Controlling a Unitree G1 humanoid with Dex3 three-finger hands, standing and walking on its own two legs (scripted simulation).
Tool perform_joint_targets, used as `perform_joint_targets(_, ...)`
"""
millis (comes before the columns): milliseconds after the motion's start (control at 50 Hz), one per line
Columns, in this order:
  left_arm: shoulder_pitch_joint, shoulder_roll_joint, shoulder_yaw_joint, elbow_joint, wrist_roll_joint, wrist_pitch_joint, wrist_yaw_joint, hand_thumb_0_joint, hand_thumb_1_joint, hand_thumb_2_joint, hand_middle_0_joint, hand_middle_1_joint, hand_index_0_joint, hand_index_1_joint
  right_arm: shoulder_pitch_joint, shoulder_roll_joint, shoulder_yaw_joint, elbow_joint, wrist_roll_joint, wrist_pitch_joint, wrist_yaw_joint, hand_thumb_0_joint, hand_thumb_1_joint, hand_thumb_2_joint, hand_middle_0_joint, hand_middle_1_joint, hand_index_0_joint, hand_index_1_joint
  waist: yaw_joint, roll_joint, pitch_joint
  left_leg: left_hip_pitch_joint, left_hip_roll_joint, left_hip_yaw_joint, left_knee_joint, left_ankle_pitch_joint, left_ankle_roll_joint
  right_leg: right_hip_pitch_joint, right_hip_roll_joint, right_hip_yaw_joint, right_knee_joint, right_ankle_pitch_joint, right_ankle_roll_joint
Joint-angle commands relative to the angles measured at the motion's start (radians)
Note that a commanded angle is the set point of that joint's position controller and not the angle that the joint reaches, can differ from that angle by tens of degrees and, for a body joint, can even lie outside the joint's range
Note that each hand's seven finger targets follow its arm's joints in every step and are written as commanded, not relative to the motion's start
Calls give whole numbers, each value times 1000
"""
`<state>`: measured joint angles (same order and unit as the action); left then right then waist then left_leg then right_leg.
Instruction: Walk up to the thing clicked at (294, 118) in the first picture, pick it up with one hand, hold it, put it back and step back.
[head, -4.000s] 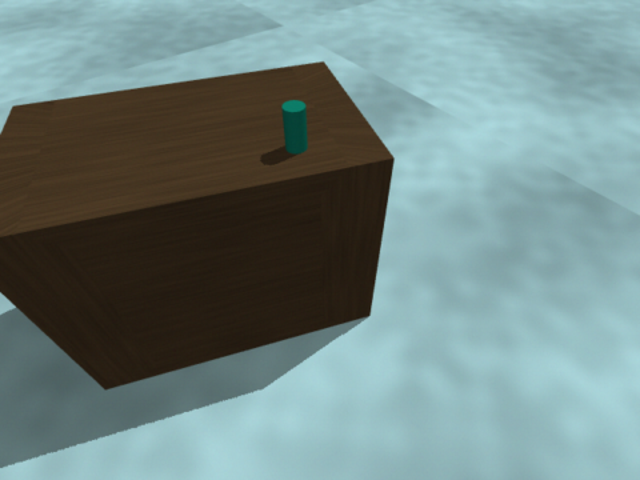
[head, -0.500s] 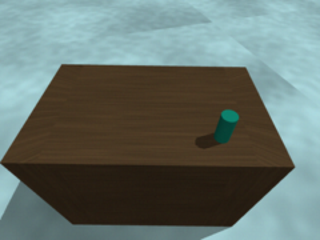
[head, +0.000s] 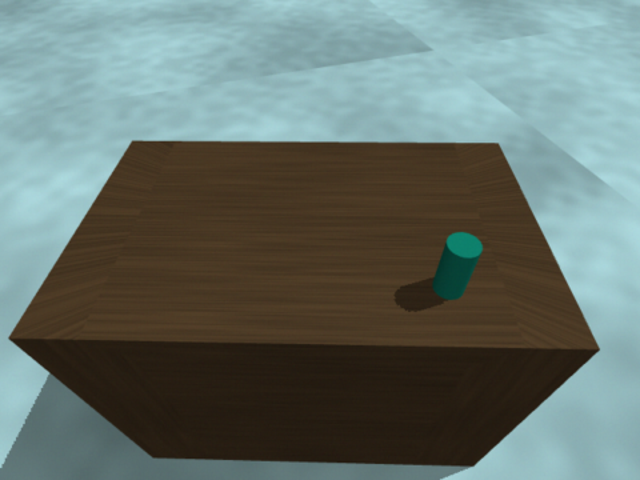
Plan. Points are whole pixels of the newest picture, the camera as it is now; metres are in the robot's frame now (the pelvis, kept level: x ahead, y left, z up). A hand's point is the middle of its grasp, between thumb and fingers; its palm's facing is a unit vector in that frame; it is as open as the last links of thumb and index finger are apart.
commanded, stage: walk up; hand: right
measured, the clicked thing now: (455, 267) +0.46 -0.19 -0.03
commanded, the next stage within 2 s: stand in 0.66 s
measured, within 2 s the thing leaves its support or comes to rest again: neither
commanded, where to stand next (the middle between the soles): +0.04 +0.01 m, yaw -1 degrees
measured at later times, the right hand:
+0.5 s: hand out of the picture +0.08 -0.25 -0.15, palm faces -0.02 +0.94 -0.34, open 7.4 cm
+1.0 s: hand out of the picture +0.08 -0.25 -0.15, palm faces -0.04 +0.94 -0.34, open 7.4 cm
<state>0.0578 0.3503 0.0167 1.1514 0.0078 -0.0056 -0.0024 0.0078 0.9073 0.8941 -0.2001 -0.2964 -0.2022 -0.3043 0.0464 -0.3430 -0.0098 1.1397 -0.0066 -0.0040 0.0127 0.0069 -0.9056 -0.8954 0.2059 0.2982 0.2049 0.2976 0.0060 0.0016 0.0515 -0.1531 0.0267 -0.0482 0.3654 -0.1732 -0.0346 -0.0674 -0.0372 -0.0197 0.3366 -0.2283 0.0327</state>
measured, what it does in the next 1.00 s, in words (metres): stands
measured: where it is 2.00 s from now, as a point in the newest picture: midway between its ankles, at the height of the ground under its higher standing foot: outside the picture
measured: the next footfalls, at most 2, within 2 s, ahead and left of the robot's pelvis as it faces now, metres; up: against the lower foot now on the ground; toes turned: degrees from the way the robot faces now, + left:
none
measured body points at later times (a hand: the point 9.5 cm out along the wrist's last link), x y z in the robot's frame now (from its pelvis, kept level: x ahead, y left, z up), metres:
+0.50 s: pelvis +0.00 +0.00 +0.00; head +0.00 +0.01 +0.45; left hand +0.08 +0.31 -0.13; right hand +0.08 -0.29 -0.13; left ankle +0.02 +0.14 -0.75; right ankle -0.03 -0.14 -0.75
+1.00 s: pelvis +0.00 +0.00 +0.00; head +0.01 +0.00 +0.45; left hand +0.06 +0.30 -0.13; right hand +0.09 -0.30 -0.13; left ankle +0.02 +0.14 -0.75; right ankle -0.03 -0.14 -0.75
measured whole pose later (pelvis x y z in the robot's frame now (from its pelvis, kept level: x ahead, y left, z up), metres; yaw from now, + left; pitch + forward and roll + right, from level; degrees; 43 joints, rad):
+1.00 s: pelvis +0.00 +0.00 +0.00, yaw +0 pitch -2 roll +0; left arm 0.12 0.35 0.01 1.13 0.01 0.00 0.00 0.01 0.91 0.89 -0.20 -0.30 -0.20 -0.30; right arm 0.08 -0.35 0.00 1.13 -0.01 0.00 0.01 0.01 -0.91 -0.90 0.21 0.30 0.20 0.30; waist 0.01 0.00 0.06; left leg -0.15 0.03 -0.06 0.35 -0.16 -0.04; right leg -0.06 -0.04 -0.03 0.32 -0.22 0.03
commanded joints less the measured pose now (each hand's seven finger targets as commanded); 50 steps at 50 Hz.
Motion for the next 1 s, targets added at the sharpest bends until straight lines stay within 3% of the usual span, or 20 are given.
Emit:
perform_joint_targets(0, -48, 217, 41, -58, 1, -22, 9, 0, 900, 900, -200, -300, -200, -300, -43, -212, -38, -57, 3, -21, -19, 0, -900, -900, 200, 300, 200, 300, -7, 8, -96, 43, 80, -45, -43, 208, 45, -6, -89, 53, -58, 167, -42)
perform_joint_targets(180, -35, 215, 45, -64, 4, -21, 11, 0, 900, 900, -200, -300, -200, -300, -30, -211, -37, -56, 1, -19, -20, 0, -900, -900, 200, 300, 200, 300, -7, 5, -109, 46, 78, -39, -38, 206, 51, 13, -89, 46, -63, 178, -42)
perform_joint_targets(540, -20, 209, 47, -63, 5, -13, 7, 0, 900, 900, -200, -300, -200, -300, -10, -216, -38, -52, -2, -23, -23, 0, -900, -900, 200, 300, 200, 300, -3, 23, -71, -5, 77, -71, -76, 137, 55, 18, -79, 41, -62, 102, -43)
perform_joint_targets(620, -17, 212, 48, -65, 6, -16, 7, 0, 900, 900, -200, -300, -200, -300, -8, -207, -36, -61, -2, -22, -21, 0, -900, -900, 200, 300, 200, 300, -5, 2, -73, 17, 68, -60, -56, 161, 52, 7, -84, 45, -70, 116, -40)
perform_joint_targets(640, -1, 212, 43, -71, 5, -18, 9, 0, 900, 900, -200, -300, -200, -300, -9, -216, -36, -66, -4, -24, -23, 0, -900, -900, 200, 300, 200, 300, 0, -4, -51, 26, 89, -72, -52, 213, 48, -23, -101, 59, -67, 149, -41)
perform_joint_targets(700, 7, 214, 42, -77, 3, -21, 10, 0, 900, 900, -200, -300, -200, -300, 5, -217, -35, -67, -1, -26, -23, 0, -900, -900, 200, 300, 200, 300, -3, 3, -79, 42, 92, -68, -42, 256, 52, -2, -104, 60, -68, 198, -39)
perform_joint_targets(860, 16, 214, 34, -82, 3, -22, 9, 0, 900, 900, -200, -300, -200, -300, 1, -216, -30, -73, 2, -21, -19, 0, -900, -900, 200, 300, 200, 300, -8, 5, -80, 44, 90, -66, -52, 187, 45, -16, -98, 59, -77, 129, -39)
perform_joint_targets(980, 29, 218, 32, -87, 3, -24, 9, 0, 900, 900, -200, -300, -200, -300, 4, -222, -30, -74, 0, -20, -18, 0, -900, -900, 200, 300, 200, 300, -5, 6, -91, 57, 90, -60, -42, 219, 45, -17, -101, 59, -70, 174, -38)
